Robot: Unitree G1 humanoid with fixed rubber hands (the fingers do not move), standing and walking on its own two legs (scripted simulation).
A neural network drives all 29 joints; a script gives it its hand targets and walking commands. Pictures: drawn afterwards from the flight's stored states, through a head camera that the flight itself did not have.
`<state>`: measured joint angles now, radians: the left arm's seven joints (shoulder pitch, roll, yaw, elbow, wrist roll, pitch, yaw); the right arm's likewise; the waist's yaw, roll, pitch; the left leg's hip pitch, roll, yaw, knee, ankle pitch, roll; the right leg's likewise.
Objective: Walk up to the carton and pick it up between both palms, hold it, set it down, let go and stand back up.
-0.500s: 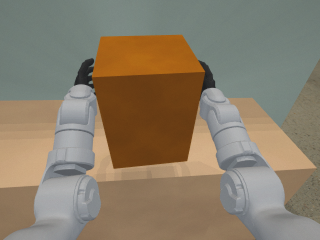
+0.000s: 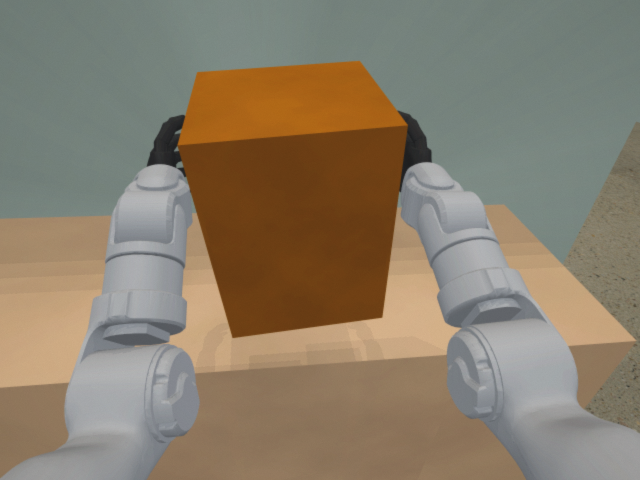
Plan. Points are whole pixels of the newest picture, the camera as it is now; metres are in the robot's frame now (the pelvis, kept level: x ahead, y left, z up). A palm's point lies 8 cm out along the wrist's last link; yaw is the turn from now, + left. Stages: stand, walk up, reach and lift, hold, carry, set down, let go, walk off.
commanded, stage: hold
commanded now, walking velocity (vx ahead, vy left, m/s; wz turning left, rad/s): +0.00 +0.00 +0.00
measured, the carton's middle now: (295, 201) +0.41 +0.01 +0.23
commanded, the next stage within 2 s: none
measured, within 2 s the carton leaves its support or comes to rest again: neither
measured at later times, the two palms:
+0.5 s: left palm (159, 167) +0.38 +0.16 +0.29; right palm (418, 158) +0.38 -0.13 +0.30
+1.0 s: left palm (158, 163) +0.38 +0.16 +0.29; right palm (420, 155) +0.38 -0.13 +0.30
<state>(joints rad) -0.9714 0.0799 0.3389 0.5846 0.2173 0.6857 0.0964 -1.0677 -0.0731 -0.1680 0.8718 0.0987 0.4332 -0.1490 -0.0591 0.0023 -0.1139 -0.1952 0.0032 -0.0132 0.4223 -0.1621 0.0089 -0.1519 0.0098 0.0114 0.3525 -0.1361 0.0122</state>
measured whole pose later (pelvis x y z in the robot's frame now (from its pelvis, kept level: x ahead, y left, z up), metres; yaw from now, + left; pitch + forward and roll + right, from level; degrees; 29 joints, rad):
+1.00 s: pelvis +0.00 +0.00 +0.00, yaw +0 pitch -4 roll -1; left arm -1.00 0.10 0.35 0.56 0.21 0.77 0.07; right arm -1.12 -0.09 -0.13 0.85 0.16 0.55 -0.19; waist -0.06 0.02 -0.15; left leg -0.20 0.00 -0.01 0.42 -0.16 0.01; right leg -0.15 0.01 0.01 0.35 -0.14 0.01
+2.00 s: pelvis +0.00 +0.00 +0.00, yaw +0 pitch -4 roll -1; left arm -1.00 0.09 0.36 0.56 0.22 0.77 0.06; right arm -1.13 -0.10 -0.13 0.85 0.16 0.57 -0.20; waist -0.06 0.02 -0.15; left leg -0.20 0.00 -0.01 0.42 -0.16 0.01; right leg -0.15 0.01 0.01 0.35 -0.14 0.01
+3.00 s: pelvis +0.00 +0.00 +0.00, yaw +0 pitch -4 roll -1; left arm -1.00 0.09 0.37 0.56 0.23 0.78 0.04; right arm -1.13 -0.10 -0.12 0.84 0.17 0.58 -0.21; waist -0.06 0.03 -0.15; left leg -0.20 0.00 -0.01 0.42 -0.16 0.01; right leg -0.15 0.01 0.01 0.35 -0.14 0.01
